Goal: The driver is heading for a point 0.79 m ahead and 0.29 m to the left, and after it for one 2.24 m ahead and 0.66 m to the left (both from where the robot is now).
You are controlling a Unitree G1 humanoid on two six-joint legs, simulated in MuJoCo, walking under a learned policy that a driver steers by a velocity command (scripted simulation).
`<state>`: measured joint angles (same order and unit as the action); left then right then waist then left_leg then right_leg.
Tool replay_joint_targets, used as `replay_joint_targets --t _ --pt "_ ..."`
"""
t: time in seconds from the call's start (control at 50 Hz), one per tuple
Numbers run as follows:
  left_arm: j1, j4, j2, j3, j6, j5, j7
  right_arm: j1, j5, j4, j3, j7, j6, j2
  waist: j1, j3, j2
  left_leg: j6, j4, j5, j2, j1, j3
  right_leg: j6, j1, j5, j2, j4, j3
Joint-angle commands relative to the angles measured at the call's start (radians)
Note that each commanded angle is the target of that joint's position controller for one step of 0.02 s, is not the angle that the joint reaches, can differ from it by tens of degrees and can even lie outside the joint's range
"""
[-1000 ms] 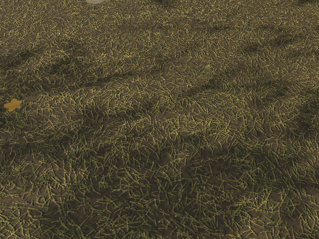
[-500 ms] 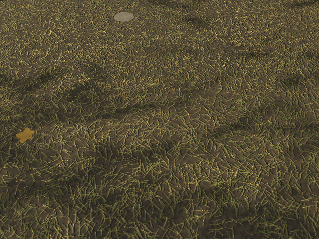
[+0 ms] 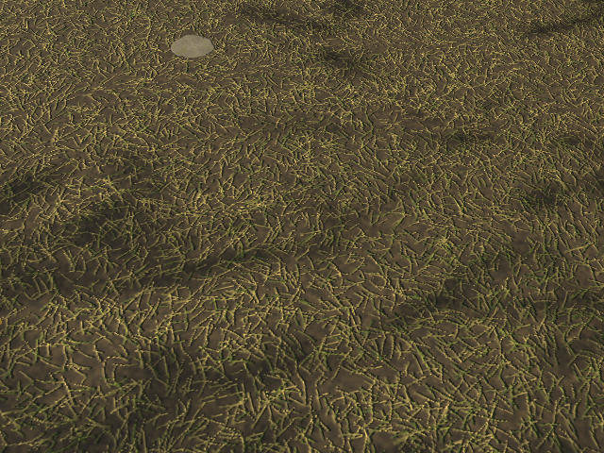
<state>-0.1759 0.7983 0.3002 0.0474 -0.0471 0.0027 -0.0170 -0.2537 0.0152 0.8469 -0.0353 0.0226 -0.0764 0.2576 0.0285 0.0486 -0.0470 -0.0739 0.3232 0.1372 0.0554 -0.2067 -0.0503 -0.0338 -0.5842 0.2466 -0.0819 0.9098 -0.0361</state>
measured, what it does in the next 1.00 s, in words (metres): steps on the spot, turning left: right foot, then left foot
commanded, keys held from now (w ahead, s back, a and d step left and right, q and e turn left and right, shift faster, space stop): no key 0.30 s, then q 0.62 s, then w+q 0.08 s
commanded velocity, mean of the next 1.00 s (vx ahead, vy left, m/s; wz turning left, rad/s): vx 0.06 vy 0.00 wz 0.28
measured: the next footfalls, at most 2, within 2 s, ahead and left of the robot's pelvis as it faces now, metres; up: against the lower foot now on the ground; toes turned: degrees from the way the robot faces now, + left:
right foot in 0.18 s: +0.19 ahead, -0.14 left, +0.00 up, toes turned +0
left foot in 0.68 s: +0.07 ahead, +0.11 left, +0.00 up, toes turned +12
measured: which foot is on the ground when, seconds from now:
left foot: down 0.00-0.44, up 0.46-0.66, down 0.68-1.00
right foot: up 0.00-0.16, down 0.18-0.68, up 0.70-1.00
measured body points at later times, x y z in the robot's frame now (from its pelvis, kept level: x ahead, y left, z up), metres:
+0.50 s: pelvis +0.08 -0.03 -0.02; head +0.11 -0.03 +0.43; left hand +0.22 +0.25 -0.13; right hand +0.18 -0.31 -0.15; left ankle +0.02 +0.08 -0.73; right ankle +0.15 -0.14 -0.75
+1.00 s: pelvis +0.04 +0.03 +0.00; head +0.06 +0.07 +0.45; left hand +0.10 +0.35 -0.12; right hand +0.22 -0.22 -0.10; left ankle +0.03 +0.10 -0.75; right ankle +0.13 -0.13 -0.69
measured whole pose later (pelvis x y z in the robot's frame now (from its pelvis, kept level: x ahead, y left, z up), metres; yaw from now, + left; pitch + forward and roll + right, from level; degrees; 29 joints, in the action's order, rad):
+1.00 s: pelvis +0.04 +0.03 +0.00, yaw +20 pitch +1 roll -3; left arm -0.05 0.88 0.32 0.10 0.00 -0.01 -0.05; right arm -0.24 -0.02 0.82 -0.07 -0.04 0.01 0.28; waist 0.03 0.03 -0.02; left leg -0.08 0.40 0.18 0.06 -0.23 0.13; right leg -0.07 -0.46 0.29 0.01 0.83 -0.08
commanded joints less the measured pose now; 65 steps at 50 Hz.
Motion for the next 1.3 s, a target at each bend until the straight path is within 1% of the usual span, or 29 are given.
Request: replay_joint_targets --t 0.02,0.1,0.16,0.2,0.22,0.26,0.38,0.44,0.48,0.5,0.54,0.62,0.66,0.68,0.7,0.72,0.74,0.76,0.8,0.92,0.98,1.06,1.16,1.18,1.2,1.22,1.24,1.26,1.3 --pt "-0.065 -0.022 0.026 0.002 0.004 0.003 0.000 0.072 -0.001 -0.051 -0.031 -0.017 -0.006 0.152 -0.042 -0.132 0.133 -0.138 -0.072 -0.676 -0.228 0.003 0.067 -0.007 0.168 -0.169 0.002 -0.169 0.009" --pt "0.012 -0.038 0.049 0.010 0.008 0.001 0.005 0.039 -0.007 0.000 -0.029 -0.020 0.016 0.160 -0.011 -0.119 0.127 -0.135 -0.046 -0.549 -0.256 0.061 0.102 0.007 0.199 -0.192 0.018 -0.298 -0.003" --pt "-0.003 -0.031 0.059 0.018 0.005 0.012 0.006 0.066 -0.025 0.020 -0.022 -0.023 0.031 0.143 -0.045 -0.106 0.111 -0.096 0.043 -0.398 -0.240 0.060 0.124 0.049 0.298 -0.244 0.037 -0.465 0.011" --pt "-0.014 -0.030 0.152 0.038 0.005 0.022 -0.007 -0.049 0.007 0.040 -0.008 -0.022 0.021 0.099 0.015 -0.163 -0.022 -0.002 0.143 -0.127 -0.122 -0.024 0.087 0.111 0.511 -0.735 -0.083 -0.460 -0.100" --pt "0.005 -0.021 0.113 0.029 0.017 0.019 -0.010 -0.128 0.010 0.067 0.002 -0.024 0.020 0.060 0.052 -0.208 -0.112 0.042 0.142 0.088 -0.082 -0.084 0.060 0.192 0.580 -0.727 -0.132 -0.431 -0.154" --pt "0.051 -0.022 0.038 0.014 0.032 0.004 0.002 -0.044 0.000 0.065 0.000 -0.034 0.045 0.094 0.014 -0.167 -0.071 0.064 0.106 0.148 -0.081 -0.070 0.055 0.183 0.502 -0.477 -0.090 -0.454 -0.147" --pt "0.064 0.007 0.109 0.040 0.020 0.005 -0.007 0.048 -0.021 0.053 -0.015 -0.050 0.090 0.150 -0.023 -0.137 -0.009 0.038 0.145 -0.054 -0.088 -0.070 0.090 0.133 0.510 -0.521 -0.036 -0.407 -0.058" --pt "0.009 0.027 0.132 0.056 0.037 0.004 -0.036 0.064 -0.028 0.030 -0.021 -0.055 0.098 0.128 -0.042 -0.191 -0.044 0.058 0.305 0.016 -0.058 -0.150 0.078 0.215 0.584 -0.625 -0.146 -0.427 -0.131" --pt "0.004 0.026 0.135 0.059 0.048 0.007 -0.052 0.067 -0.029 0.019 -0.028 -0.054 0.115 0.112 -0.056 -0.203 -0.136 0.083 0.560 0.422 -0.031 -0.214 0.047 0.311 0.569 -0.630 -0.295 -0.515 -0.247" --pt "0.002 0.018 0.141 0.059 0.046 0.017 -0.057 0.079 -0.033 0.012 -0.040 -0.052 0.126 0.133 -0.077 -0.191 -0.121 0.096 0.765 0.560 -0.053 -0.255 0.075 0.357 0.527 -0.588 -0.354 -0.568 -0.283" --pt "0.144 -0.005 0.143 0.058 0.038 0.007 -0.061 0.037 -0.046 0.013 -0.045 -0.052 0.147 0.112 0.004 -0.129 -0.064 0.093 0.727 0.488 -0.129 -0.216 0.117 0.279 0.379 -0.327 -0.289 -0.617 -0.158" --pt "0.218 0.007 0.145 0.063 0.051 -0.009 -0.048 -0.037 -0.027 0.033 -0.056 -0.033 0.154 0.115 0.044 -0.135 -0.091 0.077 0.426 0.239 -0.099 0.000 0.008 0.202 0.278 -0.212 -0.197 -0.598 0.029" --pt "0.194 0.028 0.114 0.058 0.066 -0.030 -0.044 -0.102 -0.023 0.053 -0.071 -0.016 0.154 0.130 0.062 -0.125 -0.017 0.022 0.210 0.118 -0.054 0.098 -0.011 0.126 0.228 -0.030 -0.153 -0.450 0.109" --pt "0.125 0.049 0.065 0.049 0.077 -0.017 -0.035 -0.095 -0.016 0.033 -0.086 -0.024 0.152 0.192 0.037 -0.054 0.203 -0.055 0.041 0.042 -0.175 0.123 0.214 0.031 0.069 0.165 -0.054 -0.227 0.204" --pt "0.174 -0.006 0.050 0.044 0.077 0.013 -0.039 -0.042 0.001 -0.037 -0.097 -0.035 0.137 0.317 0.014 -0.016 0.390 -0.223 -0.066 -0.113 -0.420 0.040 0.611 -0.038 -0.117 0.425 0.089 0.006 0.146" --pt "0.277 -0.043 0.076 0.055 0.072 0.006 -0.045 -0.033 0.048 -0.043 -0.097 -0.032 0.106 0.321 0.049 -0.033 0.300 -0.283 -0.128 0.053 -0.431 -0.064 0.663 -0.014 -0.083 0.415 0.092 0.164 -0.004" --pt "0.258 -0.037 0.104 0.065 0.069 -0.010 -0.048 0.028 0.037 -0.054 -0.092 -0.037 0.080 0.294 0.006 -0.010 0.240 -0.219 -0.132 0.180 -0.369 -0.067 0.568 0.007 -0.085 0.298 0.069 0.189 -0.039" --pt "0.212 -0.008 0.125 0.077 0.067 -0.007 -0.054 0.091 0.005 -0.065 -0.088 -0.045 0.070 0.264 -0.027 0.004 0.196 -0.146 -0.112 0.222 -0.317 -0.053 0.490 0.013 -0.088 0.199 0.052 0.181 -0.041" --pt "0.174 0.024 0.127 0.084 0.062 0.007 -0.058 0.114 -0.018 -0.077 -0.068 -0.055 0.064 0.201 -0.034 -0.026 0.176 -0.101 -0.075 0.092 -0.267 -0.014 0.420 -0.002 -0.059 0.104 0.057 0.196 -0.041" --pt "0.192 0.013 0.080 0.070 0.038 -0.011 -0.046 0.002 -0.027 -0.067 -0.071 -0.072 0.072 0.196 0.001 -0.081 0.170 -0.129 -0.030 -0.080 -0.251 0.176 0.433 -0.040 -0.063 0.060 0.084 0.016 -0.064" --pt "0.217 0.004 0.086 0.065 0.023 -0.018 -0.025 -0.006 -0.036 -0.068 -0.079 -0.073 0.074 0.210 0.025 -0.069 0.199 -0.144 -0.099 0.289 -0.235 0.153 0.503 -0.045 -0.016 0.041 0.087 -0.144 -0.061" --pt "0.230 -0.005 0.093 0.059 -0.017 -0.023 0.001 0.009 -0.033 -0.078 -0.084 -0.065 0.067 0.220 0.037 -0.051 0.203 -0.162 -0.107 0.370 -0.224 0.108 0.562 -0.028 0.077 0.073 0.098 -0.291 -0.057" --pt "0.096 0.037 0.096 0.057 -0.060 -0.034 0.018 0.063 -0.035 -0.108 -0.069 -0.054 0.069 0.185 -0.035 -0.064 0.187 -0.124 -0.038 0.376 -0.158 -0.030 0.564 0.028 0.374 -0.054 0.105 -0.536 -0.005" --pt "0.044 0.056 0.104 0.061 -0.064 -0.029 0.016 0.057 -0.031 -0.110 -0.059 -0.053 0.067 0.156 -0.056 -0.078 0.160 -0.096 0.020 0.381 -0.124 -0.094 0.531 0.045 0.486 -0.077 0.080 -0.572 -0.006" --pt "-0.050 0.079 0.129 0.066 -0.066 -0.017 0.012 0.051 -0.027 -0.113 -0.041 -0.050 0.061 0.100 -0.087 -0.121 0.077 -0.050 0.197 0.433 -0.067 -0.214 0.450 0.085 0.644 -0.011 -0.037 -0.590 -0.118" --pt "-0.139 0.093 0.173 0.066 -0.061 0.000 0.007 0.032 -0.027 -0.119 -0.022 -0.045 0.051 0.032 -0.085 -0.148 -0.090 0.012 0.481 0.454 0.055 -0.367 0.265 0.162 0.748 0.184 -0.199 -0.663 -0.365" --pt "-0.143 0.113 0.244 0.085 -0.065 0.017 0.020 0.068 -0.051 -0.168 -0.039 -0.046 0.034 0.102 -0.074 -0.029 -0.192 0.012 0.611 0.479 0.037 -0.575 0.230 0.285 0.676 0.411 -0.327 -0.747 -0.641" --pt "-0.082 0.088 0.170 0.068 -0.071 -0.002 0.021 0.072 -0.052 -0.153 -0.054 -0.044 0.024 0.175 -0.063 0.058 -0.116 0.023 0.695 0.397 -0.032 -0.640 0.249 0.292 0.639 0.471 -0.305 -0.764 -0.590" --pt "-0.052 0.071 0.114 0.048 -0.068 -0.013 0.017 0.064 -0.036 -0.129 -0.059 -0.034 0.013 0.172 -0.051 0.055 -0.089 0.039 0.719 0.258 -0.068 -0.646 0.208 0.227 0.645 0.322 -0.208 -0.763 -0.420"
Velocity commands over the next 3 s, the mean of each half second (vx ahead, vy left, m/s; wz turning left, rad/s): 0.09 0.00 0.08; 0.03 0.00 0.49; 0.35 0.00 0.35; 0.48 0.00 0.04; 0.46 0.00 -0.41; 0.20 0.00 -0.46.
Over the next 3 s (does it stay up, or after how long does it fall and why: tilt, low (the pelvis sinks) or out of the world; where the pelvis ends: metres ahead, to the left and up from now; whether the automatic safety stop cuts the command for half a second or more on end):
stays up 0.80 0.41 -0.01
